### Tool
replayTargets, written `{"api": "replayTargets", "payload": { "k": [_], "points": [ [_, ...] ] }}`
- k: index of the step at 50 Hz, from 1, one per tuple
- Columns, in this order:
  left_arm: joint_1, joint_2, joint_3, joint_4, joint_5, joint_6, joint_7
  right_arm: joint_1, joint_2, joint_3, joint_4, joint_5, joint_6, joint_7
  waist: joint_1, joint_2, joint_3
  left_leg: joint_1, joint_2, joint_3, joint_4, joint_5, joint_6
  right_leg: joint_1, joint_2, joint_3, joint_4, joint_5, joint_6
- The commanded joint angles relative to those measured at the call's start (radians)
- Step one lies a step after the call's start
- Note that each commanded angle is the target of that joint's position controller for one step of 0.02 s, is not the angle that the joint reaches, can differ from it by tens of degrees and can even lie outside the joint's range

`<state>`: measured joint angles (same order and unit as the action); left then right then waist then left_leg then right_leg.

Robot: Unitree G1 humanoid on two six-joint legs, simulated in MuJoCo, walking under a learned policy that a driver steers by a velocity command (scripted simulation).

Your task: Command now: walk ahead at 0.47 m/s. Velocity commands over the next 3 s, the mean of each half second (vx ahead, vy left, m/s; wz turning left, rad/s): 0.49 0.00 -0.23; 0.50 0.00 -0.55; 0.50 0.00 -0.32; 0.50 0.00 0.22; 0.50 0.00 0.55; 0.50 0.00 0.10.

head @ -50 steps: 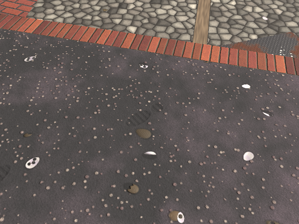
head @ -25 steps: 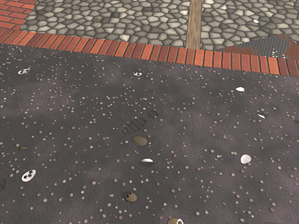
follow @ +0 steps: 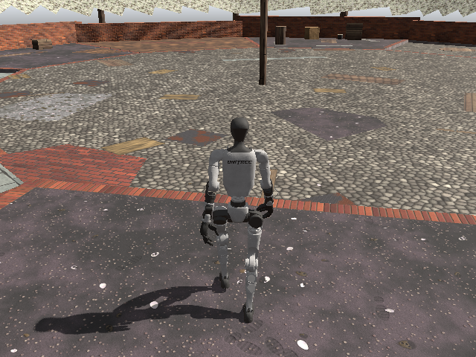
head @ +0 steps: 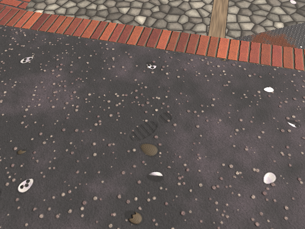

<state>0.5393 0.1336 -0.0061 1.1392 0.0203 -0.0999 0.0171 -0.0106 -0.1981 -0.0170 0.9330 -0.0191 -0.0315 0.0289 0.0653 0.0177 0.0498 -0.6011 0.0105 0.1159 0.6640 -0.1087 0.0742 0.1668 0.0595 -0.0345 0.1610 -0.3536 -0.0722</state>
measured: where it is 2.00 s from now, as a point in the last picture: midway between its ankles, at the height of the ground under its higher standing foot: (232, 120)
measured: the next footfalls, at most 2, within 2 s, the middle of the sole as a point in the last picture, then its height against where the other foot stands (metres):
left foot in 0.08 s outside the picture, level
right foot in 0.62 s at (194, 220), level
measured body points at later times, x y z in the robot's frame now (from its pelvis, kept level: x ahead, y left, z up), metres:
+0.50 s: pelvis +0.29 +0.01 +0.00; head +0.32 +0.01 +0.45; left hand +0.46 +0.21 -0.13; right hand +0.19 -0.21 -0.14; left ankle +0.18 +0.07 -0.73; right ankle +0.44 -0.13 -0.69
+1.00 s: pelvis +0.56 -0.06 +0.01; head +0.59 -0.09 +0.46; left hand +0.64 +0.20 -0.12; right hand +0.65 -0.35 -0.10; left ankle +0.78 +0.03 -0.68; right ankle +0.46 -0.08 -0.73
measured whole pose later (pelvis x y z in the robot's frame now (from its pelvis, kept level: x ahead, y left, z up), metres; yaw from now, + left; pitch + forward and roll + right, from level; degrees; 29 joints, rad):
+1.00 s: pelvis +0.56 -0.06 +0.01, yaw -26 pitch +2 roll +0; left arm 0.41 0.25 0.07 0.94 0.01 -0.05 0.00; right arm 0.03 -0.24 -0.03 0.77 -0.04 -0.03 0.02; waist 0.08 0.03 0.04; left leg -0.67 0.10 -0.04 0.76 -0.07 -0.04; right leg -0.04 0.15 0.12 0.29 -0.27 -0.13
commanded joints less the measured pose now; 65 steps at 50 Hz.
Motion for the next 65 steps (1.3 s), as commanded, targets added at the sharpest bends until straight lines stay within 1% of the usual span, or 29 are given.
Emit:
{"api": "replayTargets", "payload": {
  "k": [1, 3, 4, 5, 6, 7, 8, 11, 15, 24, 27, 29, 30, 31, 32, 33, 35, 36, 39, 45, 51, 54, 56, 57, 58, 59, 60, 61, 65],
  "points": [
    [0.017, 0.172, 0.028, -0.017, -0.001, -0.011, 0.009, 0.032, -0.081, -0.019, -0.049, 0.003, -0.017, -0.017, -0.090, -0.138, 0.028, 0.198, -0.077, 0.039, -0.069, -0.020, 0.056, -0.099, -0.257, 0.052, 0.156, 1.116, -0.067],
    [-0.028, 0.195, 0.036, -0.027, -0.007, -0.004, 0.009, 0.321, -0.126, -0.048, 0.042, 0.003, -0.034, -0.032, -0.216, -0.123, -0.115, 0.503, -0.086, 0.010, -0.168, 0.010, 0.099, -0.140, -0.239, 0.028, 0.487, 1.104, -0.051],
    [-0.027, 0.168, 0.029, -0.049, -0.011, -0.003, 0.002, 0.469, -0.191, -0.071, 0.074, -0.021, -0.039, -0.043, -0.260, -0.057, -0.208, 0.729, 0.082, -0.174, -0.193, -0.145, 0.140, -0.320, -0.198, 0.008, 0.755, 0.786, -0.045],
    [0.097, 0.034, 0.010, -0.065, -0.029, 0.002, -0.012, 0.503, -0.272, -0.089, 0.071, -0.043, -0.037, -0.039, -0.168, 0.164, -0.319, 0.969, 0.400, -0.700, -0.264, -0.207, 0.291, -0.668, -0.012, -0.017, 1.162, -0.120, -0.012],
    [0.024, 0.147, 0.040, -0.065, -0.014, 0.009, -0.012, 0.445, -0.233, -0.088, 0.072, 0.002, -0.027, -0.026, -0.183, 0.048, -0.290, 0.891, 0.379, -0.851, -0.408, -0.378, 0.313, -0.782, -0.007, 0.096, 1.263, -0.121, -0.031],
    [-0.082, 0.157, 0.047, -0.108, -0.009, 0.008, -0.013, 0.314, -0.176, -0.072, 0.048, 0.013, -0.031, -0.026, -0.130, 0.033, -0.106, 0.725, 0.356, -0.665, -0.449, -0.425, 0.266, -0.834, -0.076, 0.097, 1.228, -0.012, -0.041],
    [-0.134, 0.148, 0.048, -0.120, -0.005, 0.004, -0.016, 0.252, -0.109, -0.056, 0.037, 0.010, -0.044, -0.021, -0.108, -0.017, -0.029, 0.579, 0.316, -0.550, -0.491, -0.306, 0.229, -0.792, -0.108, 0.093, 1.172, 0.054, -0.042],
    [-0.096, 0.084, 0.048, -0.105, 0.014, 0.043, -0.030, 0.284, -0.034, -0.029, 0.076, 0.002, -0.076, -0.033, -0.029, -0.008, 0.013, 0.393, 0.230, -0.300, -0.526, -0.044, 0.142, -0.645, -0.147, 0.099, 1.059, 0.085, -0.020],
    [-0.220, 0.089, 0.054, -0.163, 0.013, 0.075, -0.044, 0.369, -0.082, -0.033, 0.098, 0.002, -0.096, -0.038, -0.028, 0.019, 0.050, 0.413, 0.200, -0.147, -0.559, 0.089, 0.103, -0.769, -0.163, 0.068, 0.971, 0.193, -0.005],
    [-0.553, 0.075, 0.033, -0.298, 0.001, 0.062, -0.060, 0.518, -0.095, -0.021, 0.122, 0.005, -0.086, -0.063, -0.110, 0.038, 0.069, 0.628, 0.189, 0.056, -0.489, 0.505, 0.028, -0.787, -0.095, -0.104, 0.502, 0.373, -0.018],
    [-0.498, 0.104, 0.047, -0.294, 0.008, 0.062, -0.053, 0.514, -0.127, -0.028, 0.123, 0.001, -0.075, -0.080, -0.069, 0.073, 0.015, 0.732, 0.221, 0.100, -0.331, 0.885, 0.016, -0.690, -0.022, -0.150, 0.468, 0.243, -0.071],
    [-0.349, 0.141, 0.068, -0.253, 0.011, 0.060, -0.048, 0.483, -0.156, -0.039, 0.108, -0.005, -0.060, -0.087, 0.002, 0.104, -0.062, 0.736, 0.242, 0.114, -0.102, 1.008, 0.021, -0.539, 0.029, -0.152, 0.445, 0.144, -0.123],
    [-0.237, 0.172, 0.086, -0.219, 0.017, 0.055, -0.045, 0.466, -0.166, -0.044, 0.094, -0.007, -0.053, -0.081, 0.052, 0.101, -0.119, 0.682, 0.242, 0.116, 0.084, 0.903, 0.024, -0.398, 0.045, -0.125, 0.376, 0.139, -0.155],
    [-0.114, 0.233, 0.113, -0.191, 0.030, 0.053, -0.036, 0.428, -0.168, -0.047, 0.064, -0.001, -0.054, -0.070, 0.126, 0.036, -0.178, 0.497, 0.214, 0.128, 0.370, 0.630, 0.008, -0.190, -0.048, 0.022, 0.296, 0.100, -0.209],
    [-0.146, 0.338, 0.145, -0.220, 0.022, 0.068, -0.027, 0.449, -0.066, -0.036, -0.009, 0.015, -0.065, -0.048, 0.046, -0.258, -0.257, 0.032, -0.019, 0.110, 0.795, -0.341, -0.057, 0.128, -0.366, 0.574, 0.242, 0.170, -0.365],
    [-0.127, 0.342, 0.144, -0.221, 0.000, 0.080, -0.029, 0.360, -0.136, -0.045, -0.053, 0.012, -0.078, -0.038, 0.069, -0.101, -0.293, -0.130, -0.048, -0.127, 0.896, -0.371, -0.049, 0.144, -0.406, 0.753, 0.135, 0.168, -0.432],
    [-0.229, 0.238, 0.119, -0.220, -0.008, 0.075, -0.018, 0.292, -0.130, -0.041, -0.080, 0.017, -0.102, -0.033, -0.010, 0.035, -0.060, -0.152, 0.064, -0.160, 0.713, -0.223, -0.040, -0.106, -0.354, 0.524, 0.074, 0.251, -0.330],
    [-0.264, 0.207, 0.108, -0.223, -0.007, 0.065, -0.014, 0.282, -0.125, -0.044, -0.083, 0.004, -0.091, -0.036, -0.053, 0.066, -0.022, -0.089, 0.091, -0.166, 0.625, -0.211, -0.051, -0.203, -0.296, 0.444, 0.067, 0.346, -0.283],
    [-0.261, 0.211, 0.100, -0.226, -0.019, 0.032, -0.011, 0.316, -0.093, -0.039, -0.090, -0.033, -0.032, -0.026, -0.102, 0.027, -0.033, 0.022, 0.099, -0.145, 0.500, -0.208, -0.094, -0.320, -0.207, 0.316, 0.062, 0.541, -0.251],
    [-0.137, 0.249, 0.108, -0.224, -0.020, 0.032, -0.019, 0.071, -0.100, -0.032, -0.198, -0.025, -0.008, -0.016, -0.027, -0.060, -0.009, -0.067, 0.083, -0.104, 0.211, 0.015, -0.130, -0.292, -0.143, 0.294, 0.062, 0.575, -0.176],
    [-0.047, 0.268, 0.111, -0.236, -0.005, 0.042, -0.008, -0.106, -0.113, -0.018, -0.281, -0.011, -0.021, -0.007, 0.041, -0.090, -0.008, -0.089, 0.026, -0.113, 0.006, 0.064, -0.105, -0.137, -0.169, 0.363, 0.134, 0.626, -0.160],
    [-0.105, 0.297, 0.118, -0.264, 0.000, 0.039, 0.002, -0.034, -0.146, -0.024, -0.283, -0.005, -0.037, -0.011, -0.018, -0.110, -0.020, 0.098, -0.004, -0.131, -0.118, 0.008, -0.071, -0.168, -0.182, 0.392, 0.201, 0.686, -0.116],
    [-0.150, 0.310, 0.120, -0.275, -0.004, 0.027, -0.009, 0.202, -0.192, -0.045, -0.209, -0.006, -0.053, -0.028, -0.125, -0.070, -0.127, 0.416, -0.041, -0.100, -0.202, 0.005, -0.027, -0.223, -0.128, 0.336, 0.427, 0.837, -0.072],
    [-0.143, 0.269, 0.108, -0.288, -0.012, 0.017, -0.018, 0.348, -0.238, -0.060, -0.188, -0.024, -0.065, -0.042, -0.183, -0.013, -0.236, 0.641, 0.090, -0.221, -0.217, -0.076, 0.014, -0.339, -0.071, 0.291, 0.654, 0.657, -0.052],
    [-0.028, 0.160, 0.085, -0.314, -0.048, 0.015, -0.019, 0.426, -0.339, -0.083, -0.192, -0.052, -0.061, -0.049, -0.146, 0.210, -0.387, 0.915, 0.385, -0.665, -0.261, -0.159, 0.130, -0.619, 0.075, 0.181, 0.980, 0.047, -0.009],
    [0.004, 0.222, 0.089, -0.300, -0.020, 0.022, -0.015, 0.388, -0.307, -0.085, -0.182, -0.028, -0.043, -0.040, -0.110, 0.230, -0.379, 0.856, 0.424, -0.922, -0.375, -0.268, 0.186, -0.741, 0.064, 0.170, 1.106, -0.164, -0.016],
    [-0.043, 0.235, 0.091, -0.284, -0.001, 0.032, -0.015, 0.300, -0.216, -0.066, -0.197, -0.018, -0.039, -0.034, -0.083, 0.091, -0.197, 0.699, 0.387, -0.787, -0.398, -0.364, 0.176, -0.779, 0.003, 0.175, 1.141, -0.079, -0.014],
    [-0.124, 0.225, 0.085, -0.297, 0.009, 0.033, -0.024, 0.247, -0.151, -0.050, -0.199, -0.014, -0.042, -0.028, -0.086, 0.003, -0.100, 0.575, 0.327, -0.639, -0.418, -0.314, 0.154, -0.772, -0.030, 0.163, 1.090, -0.011, -0.011],
    [-0.161, 0.191, 0.076, -0.317, 0.025, 0.059, -0.048, 0.295, -0.137, -0.042, -0.137, -0.005, -0.072, -0.021, -0.047, 0.082, -0.052, 0.442, 0.221, -0.376, -0.463, 0.055, 0.119, -0.701, -0.063, 0.137, 0.965, 0.026, 0.009]
  ]
}}
Over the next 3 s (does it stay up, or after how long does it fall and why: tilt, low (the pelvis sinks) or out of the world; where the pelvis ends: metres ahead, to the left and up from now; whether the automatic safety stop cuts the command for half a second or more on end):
stays up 1.51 -0.46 0.02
